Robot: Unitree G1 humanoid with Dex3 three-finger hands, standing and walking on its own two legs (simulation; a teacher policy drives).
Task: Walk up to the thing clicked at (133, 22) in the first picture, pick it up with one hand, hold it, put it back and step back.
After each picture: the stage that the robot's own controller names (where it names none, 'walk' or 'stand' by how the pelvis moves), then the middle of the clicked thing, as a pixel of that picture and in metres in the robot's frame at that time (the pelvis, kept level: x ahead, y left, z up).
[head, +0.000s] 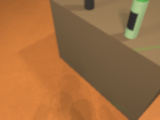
stand; (136, 16) +0.75 -0.24 +0.04
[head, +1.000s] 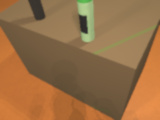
walk; (86, 17) +0.69 +0.05 +0.06
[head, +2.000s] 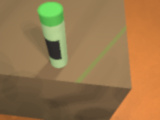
stand; (55, 40) +0.46 +0.14 +0.08
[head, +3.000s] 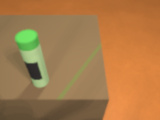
stand; (34, 62) +0.43 +0.22 +0.04
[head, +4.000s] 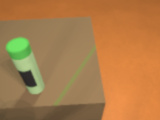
stand; (28, 69) +0.41 +0.23 +0.03
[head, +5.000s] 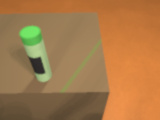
stand; (38, 57) +0.46 +0.21 +0.03
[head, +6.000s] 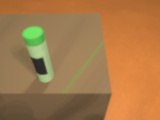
stand; (40, 57) +0.46 +0.20 +0.03
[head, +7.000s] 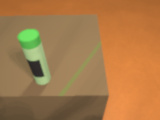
stand; (36, 60) +0.45 +0.22 +0.03
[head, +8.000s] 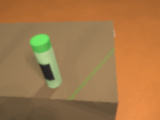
rise first; (48, 63) +0.45 +0.21 +0.04
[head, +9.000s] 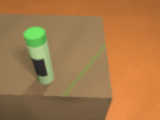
go down; (41, 58) +0.46 +0.19 +0.04
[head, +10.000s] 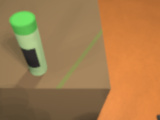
go down; (32, 48) +0.46 +0.19 +0.07
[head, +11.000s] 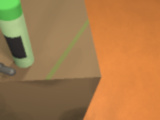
close in; (17, 37) +0.48 +0.21 +0.10
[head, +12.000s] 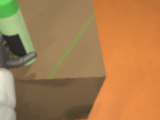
close; (16, 34) +0.46 +0.21 +0.11
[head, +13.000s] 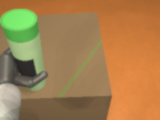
lift; (29, 57) +0.34 +0.17 +0.20
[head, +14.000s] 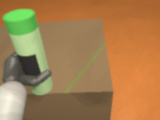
lift; (32, 57) +0.33 +0.17 +0.21
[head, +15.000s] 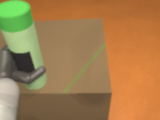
hold; (26, 52) +0.32 +0.18 +0.23
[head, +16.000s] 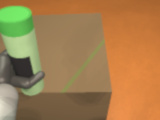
hold; (25, 58) +0.32 +0.18 +0.20
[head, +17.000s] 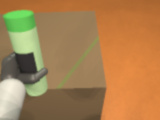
crouch; (29, 57) +0.36 +0.17 +0.17
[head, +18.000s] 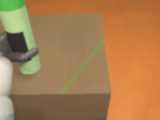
crouch; (20, 36) +0.41 +0.21 +0.21
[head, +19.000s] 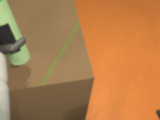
lower; (6, 29) +0.50 +0.20 +0.13
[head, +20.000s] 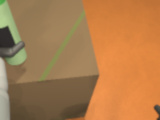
lower; (4, 30) +0.49 +0.22 +0.11
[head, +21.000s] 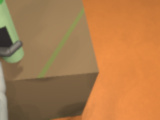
lower; (1, 28) +0.48 +0.22 +0.12
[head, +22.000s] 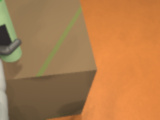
lower; (0, 27) +0.49 +0.22 +0.12
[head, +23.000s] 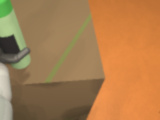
loosen; (9, 36) +0.46 +0.22 +0.11
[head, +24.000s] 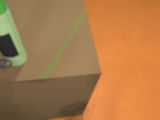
withdraw; (5, 34) +0.47 +0.21 +0.10
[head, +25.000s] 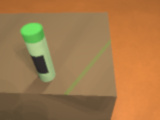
sink last; (40, 55) +0.45 +0.21 +0.07
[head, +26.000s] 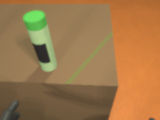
stand; (42, 44) +0.48 +0.21 +0.08
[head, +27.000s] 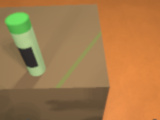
stand; (28, 48) +0.46 +0.23 +0.10
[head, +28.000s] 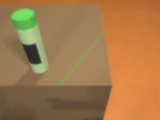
stand; (33, 45) +0.47 +0.22 +0.10
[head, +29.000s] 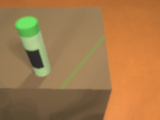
stand; (35, 50) +0.46 +0.22 +0.07
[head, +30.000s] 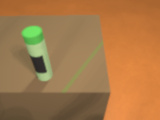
stand; (39, 56) +0.48 +0.21 +0.04
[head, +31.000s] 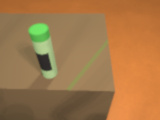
stand; (45, 54) +0.48 +0.22 +0.04
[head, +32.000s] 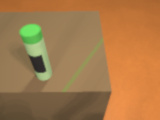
stand; (38, 55) +0.47 +0.21 +0.04
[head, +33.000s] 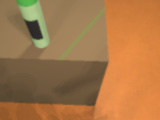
walk; (34, 21) +0.55 +0.24 +0.05
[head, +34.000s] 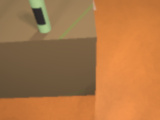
walk; (39, 10) +0.76 +0.30 +0.05
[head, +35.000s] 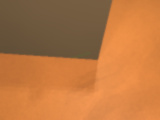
stand; out of the picture +1.05 +0.14 +0.06
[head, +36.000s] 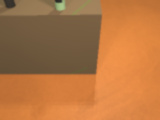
stand; out of the picture +1.07 +0.21 +0.03
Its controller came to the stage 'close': yes
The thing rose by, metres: 0.23
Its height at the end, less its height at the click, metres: +0.00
